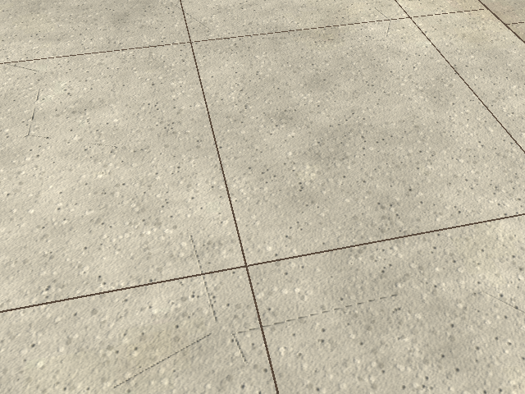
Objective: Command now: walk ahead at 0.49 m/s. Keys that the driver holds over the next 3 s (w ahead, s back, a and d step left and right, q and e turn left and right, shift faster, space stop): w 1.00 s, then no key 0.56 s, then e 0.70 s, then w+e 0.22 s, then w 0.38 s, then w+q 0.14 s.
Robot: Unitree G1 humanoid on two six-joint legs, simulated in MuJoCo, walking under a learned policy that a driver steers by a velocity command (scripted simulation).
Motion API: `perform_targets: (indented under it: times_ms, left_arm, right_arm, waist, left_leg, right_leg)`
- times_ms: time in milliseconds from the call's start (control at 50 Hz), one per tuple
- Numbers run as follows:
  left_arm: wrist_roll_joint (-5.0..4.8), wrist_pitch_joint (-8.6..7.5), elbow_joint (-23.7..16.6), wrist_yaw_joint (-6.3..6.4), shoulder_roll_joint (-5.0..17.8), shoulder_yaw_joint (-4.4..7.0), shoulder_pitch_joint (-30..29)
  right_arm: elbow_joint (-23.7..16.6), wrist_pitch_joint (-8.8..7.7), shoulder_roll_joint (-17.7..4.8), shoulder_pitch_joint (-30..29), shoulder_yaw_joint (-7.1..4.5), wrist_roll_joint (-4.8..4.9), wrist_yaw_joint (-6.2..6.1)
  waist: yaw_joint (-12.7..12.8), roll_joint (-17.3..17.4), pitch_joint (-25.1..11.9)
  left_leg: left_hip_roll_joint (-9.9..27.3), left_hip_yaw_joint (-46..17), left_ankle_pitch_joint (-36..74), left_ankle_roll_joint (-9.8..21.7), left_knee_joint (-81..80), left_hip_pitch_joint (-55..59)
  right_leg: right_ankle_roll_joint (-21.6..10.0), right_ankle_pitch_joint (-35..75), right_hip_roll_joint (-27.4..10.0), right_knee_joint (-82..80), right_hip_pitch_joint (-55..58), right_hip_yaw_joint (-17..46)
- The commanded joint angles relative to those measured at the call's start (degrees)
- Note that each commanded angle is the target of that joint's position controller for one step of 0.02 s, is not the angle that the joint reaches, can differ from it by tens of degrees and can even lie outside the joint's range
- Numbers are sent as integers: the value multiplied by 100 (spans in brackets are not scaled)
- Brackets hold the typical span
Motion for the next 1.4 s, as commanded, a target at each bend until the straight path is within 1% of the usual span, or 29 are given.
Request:
perform_targets:
  times_ms: [20, 180, 220, 260, 280, 300, 320, 340, 360, 400, 480, 600, 720, 780, 820, 840, 860, 880, 900, 940, 980, 1100, 1200, 1280, 1320, 1340, 1360, 1380, 1400]
  left_arm:
    - [22, -31, -281, -16, 175, 31, -103]
    - [-83, -132, -713, -268, 249, -7, -1318]
    - [-80, -178, -681, -310, 410, 60, -978]
    - [-65, -201, -198, -263, 900, 322, 683]
    - [55, -188, -17, -226, 1498, 469, 1683]
    - [48, -156, 75, -268, 1485, 447, 1949]
    - [10, -169, 36, -263, 976, 300, 1672]
    - [-18, -165, -98, -252, 777, 225, 1060]
    - [13, -157, -194, -269, 616, 165, 587]
    - [86, -171, -171, -319, 356, 94, 309]
    - [81, -201, 92, -254, 575, 157, 682]
    - [22, -103, 306, -96, 701, 168, 1189]
    - [-45, 15, 606, -42, 774, 223, 1635]
    - [-57, 89, 605, -13, 892, 279, 1444]
    - [-15, 145, 535, -15, 781, 229, 1242]
    - [93, 138, 391, -16, 590, 131, 1339]
    - [43, -2, 432, -99, -234, -86, 2084]
    - [-100, -142, 470, -119, 407, 50, 1679]
    - [-216, -221, 272, -129, 706, 133, 1117]
    - [-92, -194, 183, -38, 662, 187, 680]
    - [-68, -40, 229, -28, 419, 198, 935]
    - [62, 99, 1, 21, 232, 196, 302]
    - [31, 125, -132, -52, 165, 118, -442]
    - [91, 71, -141, -111, 389, 158, -440]
    - [183, 13, 108, -73, 818, 300, 221]
    - [237, 32, 152, -42, 1106, 339, 462]
    - [204, 117, 245, -28, 684, 236, 688]
    - [132, 162, 284, -57, 322, 123, 735]
    - [110, 173, 244, -77, 359, 95, 427]
  right_arm:
    - [-359, -59, -841, -186, -141, 41, -115]
    - [-91, 118, -1005, 506, -205, 138, -168]
    - [-112, 178, -1095, 370, -240, 138, -178]
    - [-216, 225, -920, 168, -164, 64, -175]
    - [-367, 158, -474, 522, -10, 2, -149]
    - [-305, 8, -62, 886, 123, 53, -106]
    - [-366, -101, -763, 404, -56, 221, -83]
    - [-541, -153, -974, -90, -112, 285, -86]
    - [-574, -146, -937, -337, -131, 220, -127]
    - [-554, 2, -691, -233, -164, 133, -154]
    - [-654, 173, -538, -448, -190, 87, -189]
    - [-1045, 120, -403, -1735, -163, 75, -123]
    - [-1372, 43, -444, -2565, -123, 144, 47]
    - [-1352, -15, -644, -2225, -199, 148, 110]
    - [-882, -17, -1066, -690, -441, 131, 58]
    - [-673, 3, -1540, 377, -565, 63, -4]
    - [-567, 19, -1771, 601, -589, 40, 43]
    - [-617, 0, -1224, 433, -439, 87, 50]
    - [-715, -19, -1002, -83, -371, 103, 31]
    - [-858, -37, -728, -866, -279, 23, 56]
    - [-768, -60, -544, -893, -226, -36, 80]
    - [-521, 13, -801, -556, -237, -57, -115]
    - [-314, 137, -892, -264, -216, -9, -193]
    - [-189, 250, -877, -416, -233, 64, -227]
    - [-182, 258, -813, -283, -219, 39, -250]
    - [-134, 192, -514, 257, -134, -75, -221]
    - [55, 198, -143, 629, -2, -39, -210]
    - [4, 296, -422, 233, -67, 54, -205]
    - [-107, 410, -649, -114, -133, 120, -233]
  waist:
    - [175, 430, 384]
    - [-179, 552, 572]
    - [83, 679, 375]
    - [870, 578, -637]
    - [967, -378, -1616]
    - [844, -1436, -2209]
    - [877, -919, -1633]
    - [725, -602, -909]
    - [545, -133, -566]
    - [208, -179, -256]
    - [118, -81, 64]
    - [453, -86, 343]
    - [640, -103, 632]
    - [344, -239, 366]
    - [-400, -183, -552]
    - [-669, 602, -1434]
    - [-215, 2114, -2110]
    - [-400, 1435, -1833]
    - [-300, 1144, -1054]
    - [71, 458, -344]
    - [331, 679, -262]
    - [385, 555, 46]
    - [87, 676, -79]
    - [216, 702, -130]
    - [414, 287, -562]
    - [138, -373, -1179]
    - [243, -1009, -1716]
    - [399, -937, -1630]
    - [353, -619, -1264]
  left_leg:
    - [1571, -1027, 724, 873, -907, -471]
    - [1946, -987, 686, 646, -348, 845]
    - [2004, -982, 1503, 534, 103, 994]
    - [1475, -528, 2844, 250, 2052, 421]
    - [838, -124, 1228, -106, 4310, -1520]
    - [111, -659, -2358, -248, 5638, -3054]
    - [484, -1133, -2233, -113, 6241, -3651]
    - [805, -938, -1641, -31, 6173, -3796]
    - [1057, -822, -1122, -50, 5900, -3513]
    - [1338, -820, -616, -97, 5366, -2886]
    - [1389, -702, -39, -275, 4687, -3144]
    - [1213, -503, 1392, -372, 2666, -3311]
    - [1051, -455, 1054, -200, 1748, -3424]
    - [818, -269, 448, 18, 1537, -2617]
    - [519, -49, 489, 292, 1490, -426]
    - [1674, -1430, 510, 676, 1551, 1406]
    - [2798, -4207, -681, 1551, 711, 3084]
    - [2636, -4401, -1161, 1294, 335, 2844]
    - [2487, -3525, -839, 1030, 255, 2073]
    - [2101, -2364, 298, 847, -57, 475]
    - [1837, -1837, 561, 810, -379, -107]
    - [1575, -639, 3647, 727, -287, -354]
    - [1465, -364, 3412, 534, -67, -66]
    - [1683, -670, 3246, 485, 624, 453]
    - [1155, -516, 2709, 81, 1556, 255]
    - [749, -384, 939, -183, 2432, -748]
    - [426, -335, -1492, -464, 3413, -1426]
    - [434, -554, -3125, -609, 4093, -1720]
    - [609, -725, -3212, -629, 4420, -1898]
  right_leg:
    - [84, 942, -55, -1114, 45, -29]
    - [-67, 635, 315, -2808, 210, -224]
    - [-238, 223, 492, -3015, 841, -358]
    - [-578, 265, 645, -3056, 3129, -429]
    - [-1263, 40, -779, -3050, 5419, 1511]
    - [-1767, -836, -1535, -3965, 6459, 3773]
    - [-1478, -1116, -1343, -4151, 6023, 3499]
    - [-1254, -625, -1185, -4252, 5147, 2608]
    - [-1158, -51, -954, -4435, 4323, 1976]
    - [-1041, 399, -553, -4821, 3390, 1192]
    - [-1165, 1222, -417, -5140, 3134, 577]
    - [-968, 1032, -259, -5310, 3414, 105]
    - [-906, 984, -629, -4987, 4369, 115]
    - [-761, 2142, -712, -4418, 4596, 76]
    - [-503, 3412, -238, -2650, 4069, -290]
    - [-287, 1614, 178, -699, 2747, -565]
    - [19, -2409, 1251, 1119, 544, -201]
    - [-116, -2595, 962, 1780, -62, 534]
    - [-216, -2066, 672, 1799, -369, 387]
    - [-190, -1150, 163, 1213, 152, 169]
    - [-176, -847, -21, 839, 693, 188]
    - [178, 183, 114, -824, 539, -112]
    - [144, 1112, 463, -2349, 1225, -283]
    - [-87, 607, 575, -2988, 1493, -214]
    - [-345, 3054, 405, -3540, 2839, -38]
    - [-849, 5009, -375, -2974, 4388, 631]
    - [-1619, 5171, -1144, -3036, 5039, 1428]
    - [-1771, 4125, -1270, -3417, 4705, 1830]
    - [-1584, 2715, -1138, -3691, 4124, 1787]
Next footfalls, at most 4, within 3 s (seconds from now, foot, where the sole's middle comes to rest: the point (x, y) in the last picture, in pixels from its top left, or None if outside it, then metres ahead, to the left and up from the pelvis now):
0.26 right None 0.33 -0.16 -0.78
0.82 left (231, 351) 0.64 0.08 -0.78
1.32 right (306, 289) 0.82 -0.14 -0.78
1.58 left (219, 310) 0.77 0.11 -0.78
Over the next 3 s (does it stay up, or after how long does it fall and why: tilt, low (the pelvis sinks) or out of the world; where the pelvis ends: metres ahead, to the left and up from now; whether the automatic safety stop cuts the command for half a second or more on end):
stays up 0.93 -0.20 0.00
